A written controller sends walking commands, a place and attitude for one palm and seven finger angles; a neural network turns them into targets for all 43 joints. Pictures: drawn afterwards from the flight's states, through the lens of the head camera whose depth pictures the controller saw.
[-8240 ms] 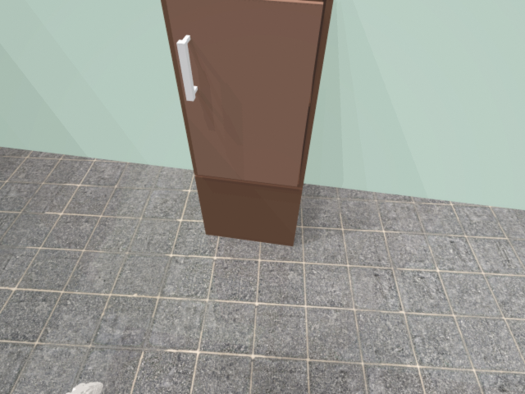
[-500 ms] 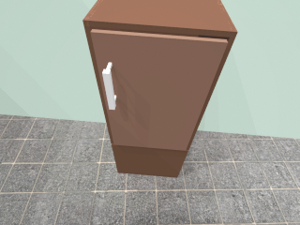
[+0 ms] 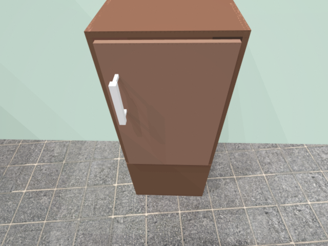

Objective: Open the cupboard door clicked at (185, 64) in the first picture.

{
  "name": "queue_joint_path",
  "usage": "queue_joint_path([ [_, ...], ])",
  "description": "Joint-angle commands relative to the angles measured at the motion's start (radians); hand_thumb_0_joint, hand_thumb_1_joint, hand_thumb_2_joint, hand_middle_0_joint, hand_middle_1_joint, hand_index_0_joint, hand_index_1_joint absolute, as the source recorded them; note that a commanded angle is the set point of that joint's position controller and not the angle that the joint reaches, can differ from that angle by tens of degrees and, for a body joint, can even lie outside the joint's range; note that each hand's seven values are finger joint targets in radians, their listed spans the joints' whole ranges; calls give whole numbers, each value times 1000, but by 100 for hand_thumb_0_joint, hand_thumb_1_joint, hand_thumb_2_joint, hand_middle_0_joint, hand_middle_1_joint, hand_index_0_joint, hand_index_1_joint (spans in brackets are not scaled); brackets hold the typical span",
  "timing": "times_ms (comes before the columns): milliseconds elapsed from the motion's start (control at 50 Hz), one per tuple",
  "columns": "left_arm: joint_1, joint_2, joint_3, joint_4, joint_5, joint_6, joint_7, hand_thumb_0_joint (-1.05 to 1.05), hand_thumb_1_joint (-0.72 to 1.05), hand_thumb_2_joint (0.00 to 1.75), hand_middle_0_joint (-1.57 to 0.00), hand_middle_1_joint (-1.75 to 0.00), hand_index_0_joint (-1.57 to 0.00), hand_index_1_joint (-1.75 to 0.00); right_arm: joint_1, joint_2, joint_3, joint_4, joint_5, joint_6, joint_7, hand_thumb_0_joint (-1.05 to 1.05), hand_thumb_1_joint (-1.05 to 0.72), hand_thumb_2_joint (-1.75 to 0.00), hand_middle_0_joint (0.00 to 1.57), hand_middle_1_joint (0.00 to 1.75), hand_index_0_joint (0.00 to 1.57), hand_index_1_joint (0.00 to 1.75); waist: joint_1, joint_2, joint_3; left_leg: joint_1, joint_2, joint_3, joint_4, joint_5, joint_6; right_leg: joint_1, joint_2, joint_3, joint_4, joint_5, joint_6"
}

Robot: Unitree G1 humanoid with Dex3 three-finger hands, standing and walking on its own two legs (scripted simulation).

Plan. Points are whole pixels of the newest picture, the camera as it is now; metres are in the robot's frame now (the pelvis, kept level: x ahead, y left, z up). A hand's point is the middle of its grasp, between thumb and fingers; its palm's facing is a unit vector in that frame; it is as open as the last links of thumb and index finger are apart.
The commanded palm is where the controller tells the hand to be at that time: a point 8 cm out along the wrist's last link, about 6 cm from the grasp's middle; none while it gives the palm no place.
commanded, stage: look again from close up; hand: left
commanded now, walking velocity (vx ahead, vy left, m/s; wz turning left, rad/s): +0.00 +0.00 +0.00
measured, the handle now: (119, 100) +0.50 +0.17 +0.07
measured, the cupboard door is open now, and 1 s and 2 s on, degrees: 0 0 0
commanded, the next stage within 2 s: raise the hand with hooked fingers in 0.30 s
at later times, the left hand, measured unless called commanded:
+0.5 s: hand out of the picture +0.09 +0.17 -0.12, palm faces +0.19 -0.95 -0.23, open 7.3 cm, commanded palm +0.11 +0.21 -0.06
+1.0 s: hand (89, 235) +0.15 +0.18 -0.01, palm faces +0.06 -1.00 -0.05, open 9.7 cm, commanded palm +0.14 +0.24 +0.00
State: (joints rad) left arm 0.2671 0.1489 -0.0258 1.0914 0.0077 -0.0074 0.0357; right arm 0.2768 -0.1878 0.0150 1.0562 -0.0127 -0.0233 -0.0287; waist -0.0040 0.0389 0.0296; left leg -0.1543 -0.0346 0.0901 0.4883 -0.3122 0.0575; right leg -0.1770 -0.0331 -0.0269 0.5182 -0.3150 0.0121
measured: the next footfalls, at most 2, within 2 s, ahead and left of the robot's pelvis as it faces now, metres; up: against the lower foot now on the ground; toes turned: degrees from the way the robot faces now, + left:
none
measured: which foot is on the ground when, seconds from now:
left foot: down 0.00-1.00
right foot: down 0.00-1.00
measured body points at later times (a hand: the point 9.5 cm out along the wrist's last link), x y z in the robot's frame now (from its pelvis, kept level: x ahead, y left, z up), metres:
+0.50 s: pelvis +0.00 -0.02 +0.00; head +0.01 -0.03 +0.45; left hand +0.08 +0.22 -0.10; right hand +0.03 -0.26 -0.15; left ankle -0.03 +0.08 -0.74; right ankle -0.02 -0.13 -0.74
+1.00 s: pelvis -0.05 -0.05 -0.07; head -0.01 -0.03 +0.38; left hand +0.14 +0.23 -0.01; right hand +0.17 -0.25 -0.12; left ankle -0.03 +0.08 -0.74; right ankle -0.02 -0.13 -0.74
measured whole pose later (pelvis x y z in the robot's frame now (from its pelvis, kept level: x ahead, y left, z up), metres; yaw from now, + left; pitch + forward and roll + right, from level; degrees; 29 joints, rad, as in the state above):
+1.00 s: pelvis -0.05 -0.05 -0.07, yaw +4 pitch +9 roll -2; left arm 0.30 0.27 0.22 0.10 -0.30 -0.44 -0.36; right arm 0.19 -0.24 0.03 0.54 0.03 -0.25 -0.06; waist 0.04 0.01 -0.08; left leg -0.76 0.04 -0.04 1.07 -0.48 -0.01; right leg -0.70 0.01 -0.15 1.01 -0.48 -0.07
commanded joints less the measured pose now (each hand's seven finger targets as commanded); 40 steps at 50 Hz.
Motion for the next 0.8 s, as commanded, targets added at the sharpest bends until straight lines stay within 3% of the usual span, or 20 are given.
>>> queue_joint_path([
  [0,48,112,22,-31,3,-16,6,0,90,90,-20,-30,-20,-30,45,-84,-14,-21,0,-14,0,0,-90,-90,20,30,20,30,3,-59,52,-36,135,-135,-140,197,-5,-34,-62,82,-89,157,-53],
  [100,51,119,26,-21,2,-19,6,0,90,90,-20,-30,-20,-30,48,-84,-13,3,1,-19,-3,0,-90,-90,20,30,20,30,5,-46,17,-2,137,-122,-134,254,-8,-7,-69,87,-90,232,-54],
  [360,54,117,28,1,3,-21,6,0,90,90,-20,-30,-20,-30,53,-63,-15,48,1,-16,-8,0,-90,-90,20,30,20,30,7,-36,17,15,144,-103,-130,264,-16,2,-73,95,-104,295,-60],
  [380,142,126,33,31,16,-38,45,0,90,90,-20,-30,-20,-30,-28,-93,-25,-21,13,-18,0,0,-90,-90,20,30,20,30,35,-152,27,-68,163,-75,94,410,-45,-1,-128,130,-98,735,-25],
  [400,-599,362,164,-1493,-184,-250,31,0,88,89,-20,-32,-20,-32,13,-259,-50,-354,63,-162,-42,0,-90,-90,20,30,20,30,-76,32,-471,163,50,-101,-33,524,-27,68,-33,61,-8,616,-47],
  [420,-171,289,151,-1252,-102,-205,68,0,85,88,-20,-33,-20,-33,-77,-175,-32,-307,41,-249,-70,0,-90,-90,20,30,20,30,14,245,-472,266,93,-95,-44,667,-28,6,15,44,28,342,-62],
  [440,86,64,22,-1090,-135,-71,94,0,83,87,-21,-34,-21,-34,-69,-125,-48,-313,60,-272,-61,0,-90,-90,20,30,20,30,-12,215,-273,133,105,-112,-49,648,-65,-89,8,-17,41,150,-44],
  [460,54,-10,-1,-1071,-163,-65,76,0,81,86,-21,-36,-21,-36,-51,-143,-46,-289,65,-276,-58,0,-90,-90,20,30,20,30,-34,61,-128,45,102,-117,-32,521,-55,-146,13,-40,14,155,-32],
  [480,-38,64,60,-1098,-172,-111,59,0,78,85,-21,-37,-21,-37,-76,-188,-65,-343,58,-286,-53,0,-90,-90,20,30,20,30,-54,-26,-38,-48,77,-128,18,365,-39,-200,17,-49,-8,182,-27],
  [500,-45,132,136,-1081,-173,-168,33,0,76,84,-21,-39,-21,-39,-61,-212,-80,-363,40,-288,-51,0,-90,-90,20,30,20,30,-69,-125,-64,-112,56,-119,66,263,-34,-247,19,-57,0,162,-24],
  [520,16,105,154,-1005,-182,-232,-6,0,74,83,-21,-40,-21,-40,-60,-205,-84,-390,26,-291,-48,0,-90,-90,20,30,20,30,-58,-211,-68,-186,44,-112,117,202,-35,-304,23,-64,37,119,-19],
  [540,138,83,177,-930,-191,-293,-56,0,71,82,-21,-42,-21,-42,-76,-194,-93,-425,25,-296,-35,0,-90,-90,20,30,20,30,-9,-173,-79,-242,30,-100,152,178,-45,-319,24,-61,81,102,-26],
  [560,217,55,179,-880,-209,-361,-113,0,69,81,-22,-43,-22,-43,-97,-186,-91,-457,18,-297,-22,0,-90,-90,20,30,20,30,25,-212,-109,-314,19,-91,195,147,-54,-345,27,-60,137,83,-30],
  [580,258,36,184,-840,-232,-431,-178,0,67,80,-22,-45,-22,-45,-120,-183,-97,-485,17,-299,-8,0,-90,-90,20,30,20,30,43,-249,-112,-393,14,-83,245,121,-58,-374,28,-48,190,87,-31],
  [600,284,61,224,-828,-255,-504,-248,0,64,79,-22,-47,-22,-47,-123,-186,-106,-510,19,-298,5,0,-90,-90,20,30,20,30,61,-259,-154,-467,5,-76,293,97,-64,-370,23,-27,235,83,-35],
  [640,261,148,292,-808,-284,-617,-402,0,60,77,-22,-50,-22,-50,-126,-199,-115,-564,31,-297,28,0,-90,-90,20,30,20,30,68,-136,-199,-538,-5,-67,383,85,-71,-368,0,47,302,123,-48],
  [660,234,193,327,-867,-301,-620,-439,0,57,76,-22,-51,-22,-51,-144,-206,-116,-614,37,-291,29,0,-90,-90,20,30,20,30,80,-114,-270,-562,-13,-50,405,78,-62,-340,-6,71,314,111,-44],
  [700,165,208,333,-965,-336,-550,-465,0,53,74,-23,-54,-23,-54,-167,-203,-107,-688,52,-270,17,0,-90,-90,20,30,20,30,77,-82,-305,-580,-20,-32,414,27,-49,-334,-9,109,281,6,-31],
  [740,20,249,358,-1083,-361,-499,-439,0,48,72,-23,-57,-23,-57,-152,-200,-99,-721,55,-253,-2,0,-90,-90,20,30,20,30,45,-88,-292,-597,-12,-45,441,-21,-40,-369,-9,149,249,-109,-18],
  [780,-51,248,356,-1214,-349,-500,-390,0,43,70,-23,-60,-23,-60,-110,-181,-94,-717,51,-245,-14,0,-90,-90,20,30,20,30,18,2,-315,-542,10,-59,447,-8,-30,-389,0,144,242,-108,-19],
])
